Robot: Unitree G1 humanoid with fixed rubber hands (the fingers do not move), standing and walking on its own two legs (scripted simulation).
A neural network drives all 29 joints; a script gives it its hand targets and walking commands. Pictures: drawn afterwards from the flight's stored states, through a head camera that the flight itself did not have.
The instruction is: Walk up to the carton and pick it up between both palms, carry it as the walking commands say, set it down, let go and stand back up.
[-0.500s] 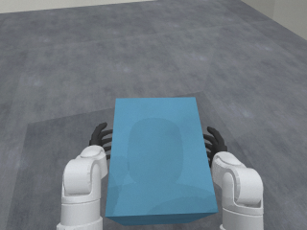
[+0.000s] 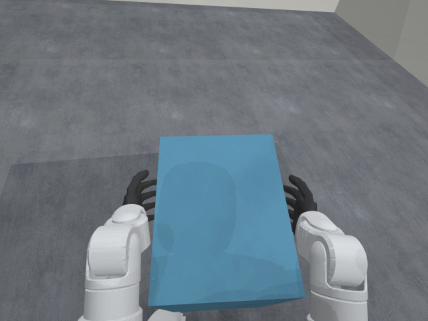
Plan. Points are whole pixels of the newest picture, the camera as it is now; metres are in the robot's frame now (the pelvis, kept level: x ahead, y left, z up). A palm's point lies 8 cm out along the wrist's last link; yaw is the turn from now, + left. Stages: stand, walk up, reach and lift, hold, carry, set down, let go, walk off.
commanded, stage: carry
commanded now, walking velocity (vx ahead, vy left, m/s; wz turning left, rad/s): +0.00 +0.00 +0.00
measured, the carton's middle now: (217, 233) +0.28 +0.00 +0.00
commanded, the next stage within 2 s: none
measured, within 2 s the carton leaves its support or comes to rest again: neither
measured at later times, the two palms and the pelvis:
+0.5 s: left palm (133, 76) +0.67 +0.23 +0.07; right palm (241, 80) +0.66 -0.05 +0.10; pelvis +0.39 +0.08 +0.02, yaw +0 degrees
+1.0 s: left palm (112, 13) +0.99 +0.37 +0.09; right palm (197, 18) +1.00 +0.09 +0.11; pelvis +0.72 +0.20 +0.02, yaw +2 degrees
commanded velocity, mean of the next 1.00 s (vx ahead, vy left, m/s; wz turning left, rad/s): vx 0.00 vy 0.00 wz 0.00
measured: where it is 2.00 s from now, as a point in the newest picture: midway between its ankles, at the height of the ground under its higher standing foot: (150, 158)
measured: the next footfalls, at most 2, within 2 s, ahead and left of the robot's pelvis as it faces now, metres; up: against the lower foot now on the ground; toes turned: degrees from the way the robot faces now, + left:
left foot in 0.02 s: +0.10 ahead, +0.08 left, +0.00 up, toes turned -1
right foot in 0.34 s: +0.41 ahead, -0.05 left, +0.00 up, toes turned -3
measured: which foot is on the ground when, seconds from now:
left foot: up 0.00-0.00, down 0.02-0.36, up 0.38-0.54, down 0.56-0.90, up 0.92-1.00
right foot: down 0.00-0.04, up 0.06-0.32, down 0.34-0.58, up 0.60-0.88, down 0.90-1.00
